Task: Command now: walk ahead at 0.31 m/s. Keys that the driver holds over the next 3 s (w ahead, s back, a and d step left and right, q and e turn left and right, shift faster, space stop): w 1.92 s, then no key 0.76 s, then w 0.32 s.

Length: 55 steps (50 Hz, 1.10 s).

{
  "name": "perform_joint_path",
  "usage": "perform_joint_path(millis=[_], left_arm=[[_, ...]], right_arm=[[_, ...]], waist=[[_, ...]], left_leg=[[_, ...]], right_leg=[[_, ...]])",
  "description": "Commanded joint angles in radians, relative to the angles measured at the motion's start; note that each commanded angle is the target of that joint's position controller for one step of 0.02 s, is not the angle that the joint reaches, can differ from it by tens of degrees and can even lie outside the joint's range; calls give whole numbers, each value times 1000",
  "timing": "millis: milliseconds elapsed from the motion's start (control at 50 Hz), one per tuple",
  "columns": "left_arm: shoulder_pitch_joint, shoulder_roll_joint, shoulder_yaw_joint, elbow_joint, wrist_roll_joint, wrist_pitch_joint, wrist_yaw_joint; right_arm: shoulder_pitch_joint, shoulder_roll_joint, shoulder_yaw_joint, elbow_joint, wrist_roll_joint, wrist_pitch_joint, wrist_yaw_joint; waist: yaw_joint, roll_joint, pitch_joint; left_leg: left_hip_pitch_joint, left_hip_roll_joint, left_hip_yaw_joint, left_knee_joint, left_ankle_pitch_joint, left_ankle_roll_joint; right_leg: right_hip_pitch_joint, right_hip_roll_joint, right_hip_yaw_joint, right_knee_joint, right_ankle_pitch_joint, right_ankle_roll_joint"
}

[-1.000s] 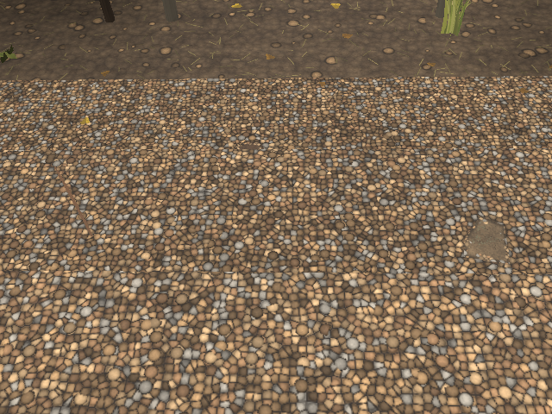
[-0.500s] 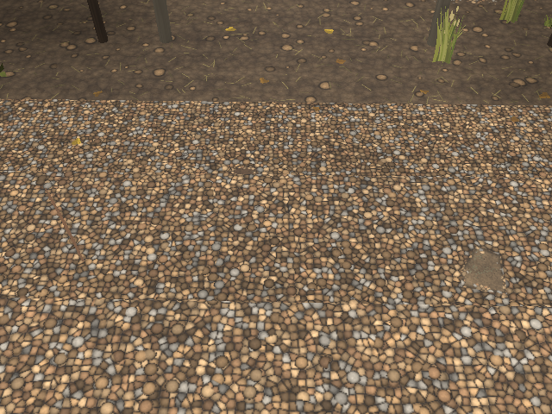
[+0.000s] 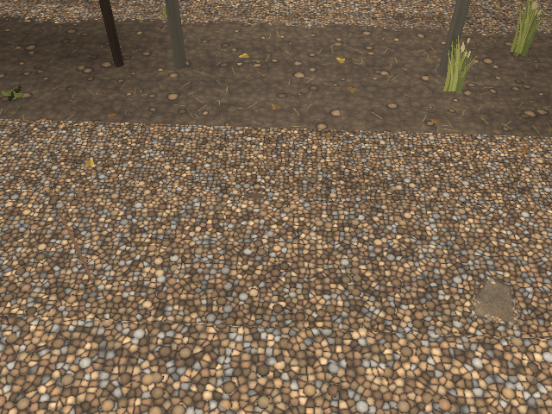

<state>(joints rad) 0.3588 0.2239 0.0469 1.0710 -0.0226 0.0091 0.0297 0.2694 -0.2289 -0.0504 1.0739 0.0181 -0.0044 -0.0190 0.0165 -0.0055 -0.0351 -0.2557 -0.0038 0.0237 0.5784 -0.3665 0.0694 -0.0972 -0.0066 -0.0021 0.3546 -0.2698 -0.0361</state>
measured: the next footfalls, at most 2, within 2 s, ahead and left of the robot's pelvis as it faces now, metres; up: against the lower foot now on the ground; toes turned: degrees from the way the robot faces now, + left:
right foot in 0.64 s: +0.51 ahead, -0.17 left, -0.18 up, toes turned -4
left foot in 1.06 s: +0.76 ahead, +0.06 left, -0.19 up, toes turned +1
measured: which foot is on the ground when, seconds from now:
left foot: down 0.00-0.64, up 0.66-1.00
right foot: down 0.00-0.08, up 0.10-0.62, down 0.64-1.00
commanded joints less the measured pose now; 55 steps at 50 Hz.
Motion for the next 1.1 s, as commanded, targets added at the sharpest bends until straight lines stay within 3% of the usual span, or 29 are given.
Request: perform_joint_path(millis=[20, 60, 80, 100, 140, 180, 260, 300, 360, 440, 520, 580, 600, 620, 640, 660, 680, 700, 720, 740, 760, 780, 820, 900, 980, 1040, 1060, 1080, 1100], left_arm=[[-87, 157, 34, -65, -16, -10, -3], [-131, 121, 24, -88, -22, -19, -7], [-161, 71, 7, -112, -10, -36, -17], [-162, 41, 5, -157, -9, -62, -16], [-146, 116, 24, -156, -27, -89, -25], [-119, 115, 34, -136, -14, -90, -32], [-213, 85, 35, -151, -5, -98, -44], [-359, 92, 44, -214, -24, -115, -55], [-408, 58, 33, -243, 17, -116, -84], [-480, 50, 22, -307, 25, -99, -131], [-598, 45, 1, -366, 10, -116, -163], [-460, 80, 11, -311, 10, -134, -149], [-303, 117, 27, -254, 12, -137, -138], [-77, 151, 44, -176, 11, -131, -128], [135, 201, 56, -107, 27, -120, -118], [176, 250, 37, -72, 62, -121, -112], [238, 271, 60, -73, 49, -110, -95], [219, 219, 59, -101, 38, -87, -92], [163, 259, 71, -81, 29, -76, -88], [-20, 169, 41, -152, 26, -88, -80], [-159, 204, 41, -161, 39, -99, -74], [-219, 154, 28, -170, 45, -105, -75], [-216, 132, 21, -155, 43, -117, -65], [-108, 170, 35, -110, 12, -105, -18], [-30, 181, 39, -70, -11, -78, -18], [-39, 181, 39, -60, 3, -60, -23], [-60, 169, 34, -69, 3, -54, -22], [-56, 153, 24, -82, 13, -50, -18], [77, 38, -8, -72, 31, -64, -24]], right_arm=[[44, -38, -9, -28, 12, -46, 9], [195, -66, -25, 24, 1, -58, 8], [337, -122, -44, 53, -1, -60, 11], [405, -233, -63, 52, -4, -76, 29], [241, -114, -22, -12, -5, -113, 31], [168, -93, -10, -51, -2, -105, 40], [286, -107, -4, -30, -16, -102, -2], [359, -107, -1, -5, -13, -119, -25], [297, -109, 2, -38, -8, -112, -55], [325, -74, 16, -43, -2, -105, -51], [381, -90, 11, -75, -2, -67, -52], [344, -112, 2, -100, 1, -48, -44], [347, -127, -2, -95, -4, -50, -34], [309, -121, -3, -84, 4, -53, -22], [246, -111, -4, -87, 14, -68, -2], [382, 0, 6, -99, 5, -88, 11], [462, -73, 8, -113, 62, -124, 29], [352, -114, 3, -154, 61, -132, 34], [288, -81, 13, -193, 78, -128, 23], [174, -129, -10, -197, 44, -112, -12], [200, -65, -7, -210, 53, -73, -28], [232, -47, -1, -193, 20, -48, -32], [150, -30, -6, -232, 5, -48, -27], [-24, -29, 0, -287, -9, -72, 0], [-204, -62, -12, -360, -10, -73, 31], [-111, -82, -32, -343, -4, -74, 48], [18, -114, -54, -299, -8, -74, 47], [151, -188, -82, -272, -7, -74, 42], [197, -254, -87, -277, -10, -73, 51]], waist=[[-77, -136, 171], [-130, -59, 153], [-171, 137, 84], [-159, 308, 70], [-64, 111, 157], [-25, 48, 142], [-59, 35, 108], [-90, 96, 152], [-86, 82, 178], [-96, 74, 209], [-157, 60, 221], [-108, 51, 159], [-59, 69, 64], [56, 66, -24], [181, -92, -96], [83, -359, -213], [112, -468, -398], [144, -236, -444], [79, -148, -419], [32, 84, -278], [-74, -54, -132], [-101, -6, -79], [-97, -51, 16], [-32, -96, -32], [14, -30, 50], [-49, -40, 39], [-104, -20, -1], [-150, 91, -65], [-92, 316, -171]], left_leg=[[45, 5, 36, -33, -18, 29], [249, 12, -14, -155, 25, 40], [406, 183, -278, -298, -27, 100], [465, 365, -673, -428, -160, 253], [353, 359, -576, -411, -61, 252], [314, 303, -417, -428, 82, 186], [317, 244, -235, -383, 422, 152], [418, 242, -241, -385, 315, 117], [166, 164, -112, -340, 226, 93], [43, 177, -79, -195, 132, 78], [237, 186, -99, -5, 201, 45], [304, 156, -99, 237, 423, 21], [301, 138, -110, 421, 507, 23], [189, 120, -94, 695, 506, 0], [-44, -18, -41, 1137, 75, -70], [-472, -77, -193, 1430, -614, -69], [-627, -73, -328, 1447, -498, -81], [-704, -3, -293, 1271, -425, -77], [-735, 44, -199, 1283, -346, -76], [-607, 95, -130, 1104, -78, -43], [-529, 115, -131, 1016, 14, -78], [-398, 165, -146, 902, 20, -97], [-341, 198, -150, 636, 56, -110], [-245, 135, -77, 228, 301, -80], [-313, 93, -47, 64, 330, -19], [-137, 45, -1, 70, 284, 14], [26, 10, 22, 43, 295, 29], [210, 106, -129, -29, 336, 70], [458, 326, -539, -133, 225, 239]], right_leg=[[-240, -226, 235, -203, -352, -155], [-374, -129, 121, 4, -228, -112], [-500, -22, 0, 361, -109, -63], [-714, 71, -9, 620, -279, -49], [-796, -54, 122, 796, -154, -72], [-759, -118, 94, 759, -27, -63], [-740, -104, 50, 629, 209, 3], [-880, -109, 90, 482, 299, -2], [-639, -71, 33, 246, 672, -5], [-568, -70, 22, 250, 786, -65], [-669, -79, 8, 147, 726, -61], [-486, -88, 5, 12, 713, -34], [-311, -84, 1, 14, 764, -36], [-30, -115, 23, -59, 891, -52], [290, -175, 36, -54, 1002, -104], [688, -263, 78, 407, 1484, -114], [858, -391, 271, 489, 1564, -266], [808, -397, 346, 333, 1044, -310], [667, -450, 510, 179, 518, -358], [304, -387, 489, -8, 255, -277], [-10, -448, 472, -17, 458, -333], [-199, -402, 415, -25, 508, -313], [-341, -303, 286, -71, 481, -263], [-203, -213, 119, -78, 556, -213], [-36, -240, 121, -64, 419, -167], [-41, -222, 81, 22, 473, -143], [-82, -167, 42, 158, 542, -116], [-190, -76, -29, 438, 418, -66], [-469, 69, -32, 824, -213, -14]])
